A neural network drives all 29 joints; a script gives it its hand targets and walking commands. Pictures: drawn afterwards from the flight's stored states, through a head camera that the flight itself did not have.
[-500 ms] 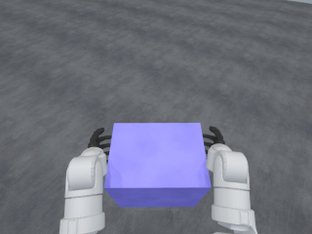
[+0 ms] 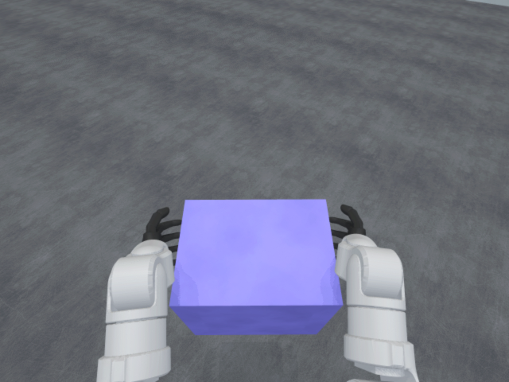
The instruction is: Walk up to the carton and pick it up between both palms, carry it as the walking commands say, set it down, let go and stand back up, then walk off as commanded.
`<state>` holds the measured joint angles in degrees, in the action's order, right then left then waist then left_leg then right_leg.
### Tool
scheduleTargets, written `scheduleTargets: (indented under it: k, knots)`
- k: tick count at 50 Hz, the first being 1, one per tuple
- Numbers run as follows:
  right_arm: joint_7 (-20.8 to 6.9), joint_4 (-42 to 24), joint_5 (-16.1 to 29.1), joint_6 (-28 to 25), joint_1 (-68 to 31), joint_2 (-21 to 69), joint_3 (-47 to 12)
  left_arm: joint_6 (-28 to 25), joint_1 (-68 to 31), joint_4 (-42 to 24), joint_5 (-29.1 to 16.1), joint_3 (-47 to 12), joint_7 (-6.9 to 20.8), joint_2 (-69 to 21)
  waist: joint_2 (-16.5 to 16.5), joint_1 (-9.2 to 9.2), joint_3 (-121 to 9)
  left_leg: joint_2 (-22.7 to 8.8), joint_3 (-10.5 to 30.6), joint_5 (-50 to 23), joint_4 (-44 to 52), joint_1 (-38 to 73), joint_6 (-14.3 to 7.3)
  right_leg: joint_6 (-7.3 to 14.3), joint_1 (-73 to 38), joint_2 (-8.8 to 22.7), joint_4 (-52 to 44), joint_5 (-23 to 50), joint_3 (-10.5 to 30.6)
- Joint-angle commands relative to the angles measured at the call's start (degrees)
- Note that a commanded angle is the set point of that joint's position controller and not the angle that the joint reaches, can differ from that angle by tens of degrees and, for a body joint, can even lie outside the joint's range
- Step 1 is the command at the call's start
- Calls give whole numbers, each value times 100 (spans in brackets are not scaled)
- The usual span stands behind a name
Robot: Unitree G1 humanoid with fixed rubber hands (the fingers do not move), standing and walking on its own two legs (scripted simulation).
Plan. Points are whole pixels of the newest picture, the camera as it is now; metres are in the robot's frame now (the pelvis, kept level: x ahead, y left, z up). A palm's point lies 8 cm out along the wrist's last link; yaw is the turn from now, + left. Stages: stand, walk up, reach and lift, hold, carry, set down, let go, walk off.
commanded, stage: carry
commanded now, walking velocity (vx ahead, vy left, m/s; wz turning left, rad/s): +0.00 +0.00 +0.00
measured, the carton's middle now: (255, 272) +0.30 -0.01 +0.00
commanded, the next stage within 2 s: none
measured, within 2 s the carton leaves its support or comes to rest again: neither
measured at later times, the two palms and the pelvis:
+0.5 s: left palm (154, 252) +0.29 +0.15 +0.08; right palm (347, 242) +0.30 -0.16 +0.08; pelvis +0.00 +0.00 +0.00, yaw +0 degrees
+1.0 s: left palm (160, 190) +0.44 +0.17 +0.07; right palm (317, 178) +0.45 -0.14 +0.07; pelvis +0.15 +0.01 +0.00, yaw +2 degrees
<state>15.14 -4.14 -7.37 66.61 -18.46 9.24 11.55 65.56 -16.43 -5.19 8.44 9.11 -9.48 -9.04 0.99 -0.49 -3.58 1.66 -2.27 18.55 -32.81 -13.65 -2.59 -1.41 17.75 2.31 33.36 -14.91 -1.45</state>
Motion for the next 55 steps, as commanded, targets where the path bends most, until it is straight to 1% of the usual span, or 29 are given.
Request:
scheduleTargets:
  k: [1, 2, 4, 7, 8, 10, 12, 13, 15, 16, 19, 24, 27, 28, 31, 34, 36, 37, 39, 41, 42, 43, 44, 45, 47, 50, 53, 54, 55]
  knots:
    - [-2793, 264, 2315, -251, -3156, 5324, -3593, -242, -2972, 120, -2193, -3320, 1994, -5415, -143, 70, -1359, -839, 716, -2058, 488, 26, -74, 399, -433, 372, -175, 1235, 100]
    - [-2767, -697, 2646, -232, -3582, 5399, -4008, -159, -2892, -247, -2466, -3681, 2017, -5682, -265, 71, -1326, -821, 779, -1650, 615, -9, -146, 357, -365, 359, -208, 900, 109]
    - [-2765, 204, 2241, -313, -3216, 5201, -3551, -268, -2617, 478, -2035, -3178, 1994, -5376, -69, 74, -1252, -832, 777, -1819, 648, -72, -143, 381, -374, 338, -232, 752, 110]
    - [-2799, -82, 2375, -315, -3146, 5383, -3743, -323, -2981, -244, -2262, -3496, 1987, -5446, -365, 96, -1032, -843, 864, -1249, 672, -194, -112, 390, -302, 440, -408, 768, 311]
    - [-2776, 1573, 1493, -599, -2806, 4916, -2727, -624, -2612, 1515, -1461, -2443, 2029, -5038, -659, 69, -1296, -800, 806, -1084, 609, -124, -91, 375, -465, 457, -483, 994, 373]
    - [-2769, 1533, 1530, -900, -2911, 4974, -2746, -865, -2686, 1440, -1361, -2420, 2021, -4940, -224, 100, -1500, -838, 769, -1642, 585, -41, -83, 410, -551, 388, -171, 1131, 130]
    - [-2770, -206, 2199, -984, -3473, 5191, -3608, -914, -2840, 184, -2030, -3298, 1997, -5348, -278, 83, -1270, -824, 848, -1866, 705, -132, -134, 336, -376, 320, -159, 1047, 131]
    - [-2740, 1162, 1548, -1154, -3058, 4940, -2843, -1118, -2713, 1255, -1470, -2582, 2044, -5083, -380, 83, -1229, -937, 813, -1730, 654, -33, -83, 349, -352, 265, -213, 763, 99]
    - [-2707, 1379, 1376, -1492, -2985, 4928, -2620, -1400, -2839, 1149, -1345, -2509, 2007, -4937, 260, 119, -1549, -852, 763, -1540, 768, 36, -70, 312, -441, 282, -202, 843, 124]
    - [-2697, 1968, 911, -1784, -2543, 4668, -2201, -1693, -2656, 1702, -1037, -2157, 2027, -4723, 31, 116, -1350, -861, 812, -1691, 759, -4, -120, 324, -459, 257, -279, 1017, 92]
    - [-2574, -426, 1825, -1738, -3115, 5071, -3570, -1590, -2627, -90, -1859, -3227, 2005, -5068, -337, 67, -1439, -704, 634, -1176, 512, -18, -44, 345, -431, 394, -369, 1159, 229]
    - [-2554, -1056, 2540, -786, -2871, 5217, -4465, -673, -2577, -1166, -2359, -4046, 1939, -5129, 722, 2, -857, -1406, 1659, 1669, 2039, 142, -461, 245, 270, -65, 82, -970, -441]
    - [-2558, 523, 1835, -426, -1915, 4715, -3735, -446, -2342, -204, -1881, -3474, 1942, -4694, 413, 11, -811, -1429, 1443, 1364, 2010, 386, -449, 169, 197, -92, -450, -815, -598]
    - [-2597, -131, 2254, -215, -2205, 5011, -4161, -231, -2618, -877, -2323, -3963, 1956, -4981, 502, -2, -745, -1393, 1395, 1439, 2067, 279, -393, 224, 70, -64, -387, -769, -511]
    - [-2653, 719, 1771, -442, -2563, 4692, -3391, -392, -2608, 417, -1784, -3266, 1980, -4831, 725, 42, -1176, -1098, 728, -207, 1344, 377, -144, 353, -481, 132, -555, -257, -414]
    - [-2640, 962, 1432, -1018, -2921, 4760, -2958, -1012, -2671, 910, -1347, -2597, 1944, -4768, -868, 122, -1911, -506, -57, -291, -433, -913, 172, 972, -2290, 1119, -1045, 329, 1200]
    - [-2593, -73, 1971, -1282, -3188, 5154, -3476, -1287, -3209, -434, -1894, -3003, 1950, -5010, -1745, 181, -1776, -216, -344, 893, -869, -2178, 305, 1300, -3180, 1514, -1314, 1609, 1735]
    - [-2540, -2543, 3050, -970, -3629, 5587, -4908, -962, -3257, -2523, -2912, -4377, 1909, -5562, -1964, 175, -1640, -329, -184, 1401, -943, -2620, 176, 1429, -3443, 1724, -1263, 2536, 2045]
    - [-2505, -2420, 3165, -679, -3697, 5631, -4870, -663, -3025, -2257, -2905, -4326, 1868, -5657, -1791, 169, -1685, -315, -164, 1282, -441, -2112, 257, 1353, -3054, 1707, -1413, 2457, 1884]
    - [-2503, -1489, 2959, -241, -2683, 5482, -4603, -298, -2639, -1909, -2622, -4226, 1734, -5382, -931, 17, -2306, -166, -375, -190, 914, -273, 173, 902, -2185, 1369, -908, 1600, 1001]
    - [-2532, -770, 2557, -186, -2123, 5236, -4092, -239, -2294, -1391, -2315, -3986, 1701, -5225, -55, -146, -2557, -478, 157, -1012, 1595, 1636, -15, 529, -1117, 859, 123, 1430, 108]
    - [-2528, -121, 2252, -99, -1480, 4987, -3882, -176, -1953, -1024, -2124, -3808, 1714, -5026, 940, -165, -3016, -1479, 1439, -2101, 1368, 3437, -190, 106, 446, 347, 1698, 643, -626]
    - [-2533, -766, 2530, -49, -1903, 5321, -4249, -84, -2398, -1725, -2447, -4108, 1745, -5208, 1902, -78, -2396, -2079, 2173, -5443, 873, 4446, -698, -12, 2356, -256, 2347, -1167, -1009]
    - [-2558, -567, 2278, -101, -2026, 4950, -3966, -54, -2366, -1125, -2259, -3940, 1785, -5102, 1460, -189, -2169, -2212, 2056, -6497, 671, 4943, -911, 152, 3357, -131, 2532, -1833, -648]
    - [-2562, -851, 2520, 73, -2063, 5259, -4162, 44, -2595, -1412, -2538, -4122, 1815, -5348, 642, -259, -1539, -2036, 1775, -5921, 862, 4835, -714, 209, 4106, -75, 2331, -1795, -829]
    - [-2605, -1628, 2728, 141, -2782, 5166, -4385, 140, -2627, -1516, -2623, -4121, 1809, -5507, 549, -239, -1499, -1817, 1324, -5332, 957, 4122, -532, 206, 3327, 4, 1192, -741, -803]
    - [-2654, -1430, 2650, 225, -2471, 5333, -4275, 165, -3086, -2156, -2757, -4282, 1711, -5471, 1018, -27, -2333, -1190, -33, -6535, 39, 2679, -116, 290, -117, -636, -1142, 628, -1243]
    - [-2634, -1519, 2674, 237, -2655, 5310, -4302, 188, -3071, -2034, -2831, -4272, 1752, -5592, 373, 145, -2611, -984, -235, -5612, -807, 1522, 39, 428, -1826, -438, -1407, 1194, -1098]
    - [-2642, -1481, 2686, 257, -3005, 5369, -4269, 161, -3051, -1969, -2663, -4090, 1740, -5541, -267, 285, -2989, -664, -420, -3710, -1761, 173, 294, 733, -3319, 631, -1224, 1482, 187]
